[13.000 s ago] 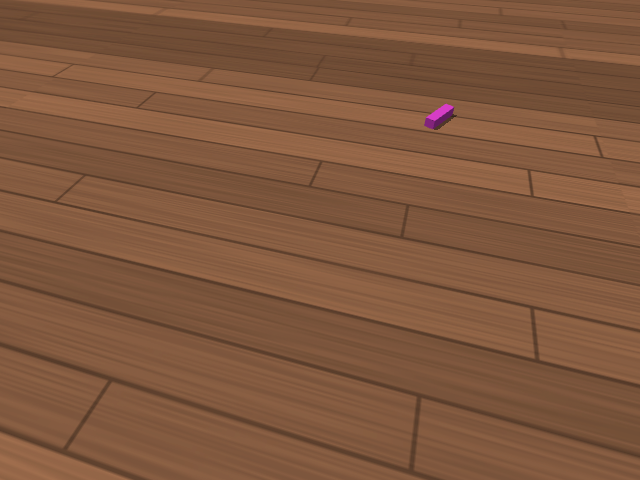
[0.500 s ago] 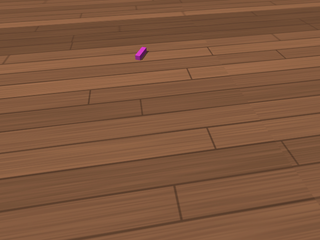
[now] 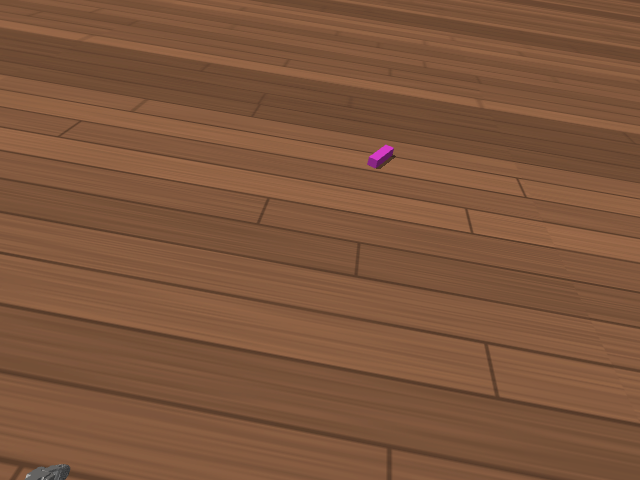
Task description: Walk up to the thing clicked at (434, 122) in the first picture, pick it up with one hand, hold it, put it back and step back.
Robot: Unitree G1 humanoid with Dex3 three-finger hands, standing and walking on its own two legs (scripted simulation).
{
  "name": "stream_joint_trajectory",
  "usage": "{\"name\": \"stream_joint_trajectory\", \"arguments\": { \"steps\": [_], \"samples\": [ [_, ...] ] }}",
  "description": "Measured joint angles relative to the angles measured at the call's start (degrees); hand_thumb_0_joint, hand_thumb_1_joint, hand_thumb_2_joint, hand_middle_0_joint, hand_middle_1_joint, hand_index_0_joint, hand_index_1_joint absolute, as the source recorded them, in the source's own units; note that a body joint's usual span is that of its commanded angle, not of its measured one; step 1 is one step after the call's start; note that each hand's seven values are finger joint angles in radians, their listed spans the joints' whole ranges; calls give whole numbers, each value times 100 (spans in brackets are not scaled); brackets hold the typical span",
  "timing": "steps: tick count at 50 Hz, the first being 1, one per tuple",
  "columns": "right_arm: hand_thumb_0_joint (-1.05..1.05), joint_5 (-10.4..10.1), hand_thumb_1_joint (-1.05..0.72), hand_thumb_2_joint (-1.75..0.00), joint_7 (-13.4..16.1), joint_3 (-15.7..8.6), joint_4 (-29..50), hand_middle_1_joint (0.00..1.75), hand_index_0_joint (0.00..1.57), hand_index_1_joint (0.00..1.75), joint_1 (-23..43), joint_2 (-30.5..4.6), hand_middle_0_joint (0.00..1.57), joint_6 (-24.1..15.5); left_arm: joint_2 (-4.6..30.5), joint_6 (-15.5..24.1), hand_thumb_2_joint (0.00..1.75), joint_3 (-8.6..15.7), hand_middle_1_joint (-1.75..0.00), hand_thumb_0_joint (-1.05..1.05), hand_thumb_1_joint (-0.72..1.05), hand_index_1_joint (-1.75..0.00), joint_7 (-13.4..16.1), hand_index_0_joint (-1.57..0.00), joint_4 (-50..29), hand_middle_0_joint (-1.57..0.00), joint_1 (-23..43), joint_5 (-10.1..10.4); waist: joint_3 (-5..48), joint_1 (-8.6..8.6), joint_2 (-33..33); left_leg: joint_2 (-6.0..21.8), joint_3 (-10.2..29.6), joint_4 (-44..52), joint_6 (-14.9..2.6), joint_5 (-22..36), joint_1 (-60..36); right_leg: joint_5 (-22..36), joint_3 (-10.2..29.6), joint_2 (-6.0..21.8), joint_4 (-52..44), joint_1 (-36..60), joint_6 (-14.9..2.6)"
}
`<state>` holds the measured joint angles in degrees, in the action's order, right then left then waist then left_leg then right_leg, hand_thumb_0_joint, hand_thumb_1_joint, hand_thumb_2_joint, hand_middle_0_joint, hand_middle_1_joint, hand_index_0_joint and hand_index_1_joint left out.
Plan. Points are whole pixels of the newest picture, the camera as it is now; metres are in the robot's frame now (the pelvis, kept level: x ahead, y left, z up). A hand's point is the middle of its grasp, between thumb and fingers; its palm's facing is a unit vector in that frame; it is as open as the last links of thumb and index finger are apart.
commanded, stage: walk up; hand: left
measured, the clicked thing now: (380, 156) +2.21 -0.49 -0.72
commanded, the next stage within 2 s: none
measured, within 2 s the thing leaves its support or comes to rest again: neither
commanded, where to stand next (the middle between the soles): +2.07 -0.98 m, yaw +53 degrees
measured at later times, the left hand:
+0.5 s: hand (168, 427) +0.24 +0.21 -0.10, palm faces +0.31 -0.86 -0.40, open 7.4 cm
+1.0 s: hand (251, 332) +0.44 +0.12 -0.16, palm faces +0.44 -0.86 -0.26, open 7.4 cm
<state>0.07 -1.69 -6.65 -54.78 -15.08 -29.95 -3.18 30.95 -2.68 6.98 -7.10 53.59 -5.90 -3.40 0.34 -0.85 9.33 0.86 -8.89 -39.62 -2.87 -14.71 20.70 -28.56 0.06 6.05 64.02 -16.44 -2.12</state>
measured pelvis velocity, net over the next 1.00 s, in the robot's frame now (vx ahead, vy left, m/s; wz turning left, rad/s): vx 0.52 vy -0.15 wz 0.53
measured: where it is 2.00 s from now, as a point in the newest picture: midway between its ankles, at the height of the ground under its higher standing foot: (371, 297)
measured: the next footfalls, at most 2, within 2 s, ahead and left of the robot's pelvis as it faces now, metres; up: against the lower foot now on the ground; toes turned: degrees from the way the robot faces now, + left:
right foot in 0.44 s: +0.38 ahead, -0.24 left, +0.00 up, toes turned +11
left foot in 0.80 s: +0.53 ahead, +0.01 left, +0.00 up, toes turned +33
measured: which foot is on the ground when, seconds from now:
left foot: down 0.00-0.44, up 0.46-0.78, down 0.80-1.00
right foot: up 0.00-0.42, down 0.44-0.82, up 0.84-1.00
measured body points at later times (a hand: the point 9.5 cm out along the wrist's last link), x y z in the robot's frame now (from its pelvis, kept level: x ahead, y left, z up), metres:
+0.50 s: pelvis +0.24 -0.11 +0.00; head +0.24 -0.12 +0.45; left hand +0.23 +0.26 -0.08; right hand +0.42 -0.46 -0.08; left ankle +0.10 +0.05 -0.66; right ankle +0.34 -0.25 -0.71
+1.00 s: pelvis +0.52 -0.15 +0.01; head +0.51 -0.09 +0.45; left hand +0.42 +0.17 -0.14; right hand +0.76 -0.41 -0.05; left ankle +0.50 -0.01 -0.71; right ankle +0.63 -0.28 -0.65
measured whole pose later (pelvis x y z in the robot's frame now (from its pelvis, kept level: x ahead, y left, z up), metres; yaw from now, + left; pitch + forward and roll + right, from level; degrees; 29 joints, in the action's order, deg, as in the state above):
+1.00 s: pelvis +0.52 -0.15 +0.01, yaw +30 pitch -2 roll +2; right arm -0.4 2.8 -1.8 -49.1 -18.5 -24.0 -6.8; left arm 27.5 -2.6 4.1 -7.2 47.1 -14.2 -2.8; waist -4.5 -2.5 10.3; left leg 0.1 -3.3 -37.6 -1.0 -15.9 19.4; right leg -20.4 3.4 8.1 64.9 -31.4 -0.1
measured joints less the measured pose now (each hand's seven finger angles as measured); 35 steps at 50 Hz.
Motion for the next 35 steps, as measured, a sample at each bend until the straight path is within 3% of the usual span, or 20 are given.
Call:
{"name": "stream_joint_trajectory", "arguments": {
  "steps": [2, 6, 11, 14, 16, 21, 23, 24, 26, 28, 31, 35],
  "samples": [
    [1, -4, -90, -90, 67, 165, -70, 30, 20, 29, -23, 179, 20, -39, -53, 54, 90, -107, -30, 1, 91, -30, -100, -20, -27, -20, 25, 79, -25, -32, 79, -62, 36, 497, -3, 110, -375, 301, 51, -106, 189, -548, 111],
    [1, 38, -90, -90, 90, 372, -173, 30, 21, 30, -157, 392, 21, -182, -272, 51, 90, -248, -30, 1, 91, -30, -281, -20, -93, -20, -66, 123, 65, 18, -28, -109, 345, 1374, 49, 224, -913, 1028, 56, -56, -272, -1260, 299],
    [1, 28, -89, -90, 101, 426, -258, 30, 21, 30, -284, 509, 21, -292, -332, -25, 90, -258, -30, 1, 91, -30, -379, -21, -174, -20, -234, 68, 104, 5, -235, -18, 799, 1896, 88, 365, -1282, 1528, 348, 41, -721, -1698, 522],
    [1, 40, -89, -90, 112, 421, -277, 30, 21, 30, -336, 549, 21, -301, -204, -83, 90, -168, -30, 1, 91, -30, -375, -21, -162, -20, -354, 52, 193, -28, -231, 39, 1012, 1987, 193, 193, -1457, 1571, 437, 142, -1091, -1749, 604],
    [1, 74, -89, -90, 123, 382, -244, 30, 21, 30, -390, 533, 22, -300, -116, -106, 90, -105, -30, 1, 91, -30, -360, -21, -81, -20, -343, 21, 242, -58, -234, 81, 1165, 1980, 167, 19, -1547, 1646, 425, 222, -1490, -1654, 620],
    [1, 199, -89, -90, 176, 259, -142, 30, 21, 30, -387, 310, 22, -254, 54, -16, 90, 58, -30, 1, 91, -30, -284, -20, 16, -20, -284, -29, 253, -146, -297, 249, 1490, 1425, 239, -741, -1606, 1106, 267, 285, -2621, -1020, 428],
    [1, 218, -89, -90, 250, 177, -184, 30, 21, 30, -296, 91, 22, -172, -65, 180, 90, 101, -30, 1, 91, -30, -192, -20, -3, -20, -233, -45, 181, -207, -637, 497, 1657, 253, 60, -1148, -1184, 1574, -4, 92, -2599, -864, 504],
    [1, 192, -89, -90, 314, 143, -248, 30, 21, 30, -231, 4, 21, -96, -190, 283, 90, 71, -30, 1, 91, -30, -135, -20, -25, -20, -216, -59, 157, -253, -807, 479, 1699, -701, -12, -1253, -763, 1420, -174, 50, -2401, -859, 528],
    [1, 140, -90, -90, 381, 148, -384, 30, 21, 30, -99, -63, 21, -9, -431, 382, 90, -61, -30, 1, 91, -30, -69, -20, -53, -20, -280, -31, 153, -385, -988, 270, 1445, -2256, -85, -1115, 44, 1208, -433, 59, -2494, -610, 501],
    [1, 74, -90, -90, 329, 204, -447, 30, 20, 29, 46, -28, 21, -44, -574, 432, 90, -176, -30, 1, 91, -30, -31, -20, -29, -20, -460, 2, 147, -485, -1060, 143, 1040, -2703, -93, -726, 559, 1215, -646, 42, -2957, -161, 429],
    [1, 61, -90, -90, 188, 306, -277, 30, 20, 29, 200, 120, 21, -153, -578, 423, 90, -230, -30, 0, 91, -30, 35, -21, 43, -20, -723, 55, 61, -539, -1041, 129, 597, -2172, -28, -464, 1015, 1202, -986, -65, -3565, 480, 281],
    [1, 54, -90, -90, 88, 404, 54, 30, 20, 29, 394, 341, 21, -161, -420, 316, 90, -185, -30, 1, 91, -30, 60, -21, -3, -20, -996, 48, -183, -618, -884, 154, 324, -872, 31, -188, 1279, 929, -1370, -294, -3904, 1098, 130]
  ]
}}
